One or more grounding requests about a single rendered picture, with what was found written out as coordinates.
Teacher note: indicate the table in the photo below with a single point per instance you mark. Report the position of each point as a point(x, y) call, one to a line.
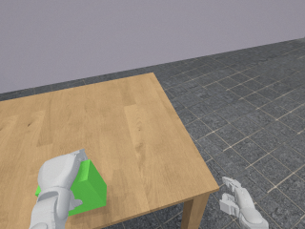
point(131, 133)

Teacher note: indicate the left robot forearm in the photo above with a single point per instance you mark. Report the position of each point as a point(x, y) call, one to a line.
point(51, 210)

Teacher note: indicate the sponge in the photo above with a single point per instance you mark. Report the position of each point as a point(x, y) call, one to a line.
point(89, 187)

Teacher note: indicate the robot right hand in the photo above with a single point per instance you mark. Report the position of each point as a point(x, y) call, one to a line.
point(241, 199)

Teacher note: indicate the right robot forearm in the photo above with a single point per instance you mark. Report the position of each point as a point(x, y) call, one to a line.
point(250, 218)

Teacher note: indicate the robot left hand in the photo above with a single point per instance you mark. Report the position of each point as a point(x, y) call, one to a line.
point(61, 171)

